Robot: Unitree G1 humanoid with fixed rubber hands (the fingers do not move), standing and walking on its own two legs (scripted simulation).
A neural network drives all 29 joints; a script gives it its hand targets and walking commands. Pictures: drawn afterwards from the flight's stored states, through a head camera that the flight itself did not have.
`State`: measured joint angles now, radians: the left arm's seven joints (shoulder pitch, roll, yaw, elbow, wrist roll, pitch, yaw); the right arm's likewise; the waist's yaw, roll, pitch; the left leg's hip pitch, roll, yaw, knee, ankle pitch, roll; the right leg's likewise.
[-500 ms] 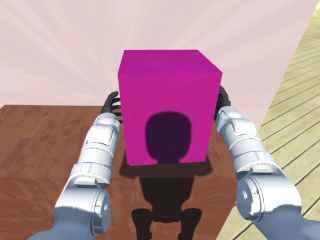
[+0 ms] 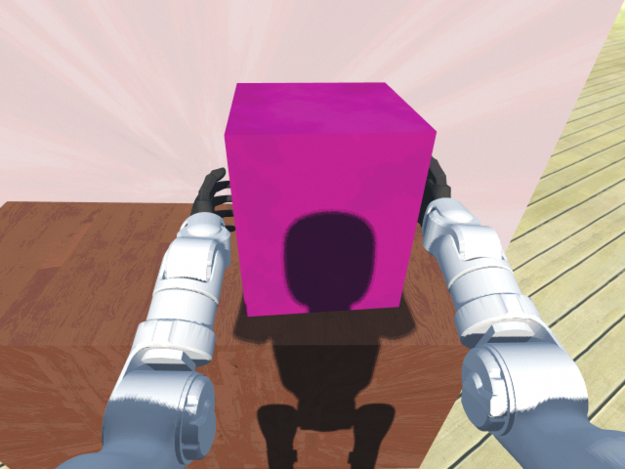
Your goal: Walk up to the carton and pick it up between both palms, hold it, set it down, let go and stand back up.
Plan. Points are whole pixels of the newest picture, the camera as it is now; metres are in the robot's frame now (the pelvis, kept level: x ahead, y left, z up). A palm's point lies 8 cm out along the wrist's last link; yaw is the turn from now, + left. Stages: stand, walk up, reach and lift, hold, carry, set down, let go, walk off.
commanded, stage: hold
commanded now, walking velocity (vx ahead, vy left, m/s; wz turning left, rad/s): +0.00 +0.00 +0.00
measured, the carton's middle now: (318, 195) +0.43 +0.03 +0.19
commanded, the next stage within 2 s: none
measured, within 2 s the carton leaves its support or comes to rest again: neither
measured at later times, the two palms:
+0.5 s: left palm (198, 217) +0.37 +0.18 +0.19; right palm (433, 196) +0.39 -0.12 +0.21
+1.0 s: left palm (193, 215) +0.36 +0.19 +0.20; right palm (431, 193) +0.39 -0.11 +0.22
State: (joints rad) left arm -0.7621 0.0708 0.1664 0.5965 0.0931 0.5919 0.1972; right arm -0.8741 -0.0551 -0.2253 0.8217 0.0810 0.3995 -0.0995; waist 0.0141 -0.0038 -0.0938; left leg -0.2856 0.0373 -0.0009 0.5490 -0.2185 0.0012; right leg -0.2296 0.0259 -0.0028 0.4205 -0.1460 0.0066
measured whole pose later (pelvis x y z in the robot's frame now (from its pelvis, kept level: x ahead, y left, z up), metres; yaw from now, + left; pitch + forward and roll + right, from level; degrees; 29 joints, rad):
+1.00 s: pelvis +0.00 +0.00 +0.00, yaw +0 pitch -3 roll -3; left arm -0.74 0.07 0.17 0.42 0.10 0.75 0.18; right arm -0.87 -0.06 -0.20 0.67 0.10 0.54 -0.12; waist 0.01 0.00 -0.09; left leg -0.27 0.03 0.00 0.55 -0.22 0.01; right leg -0.21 0.02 0.00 0.41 -0.14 0.01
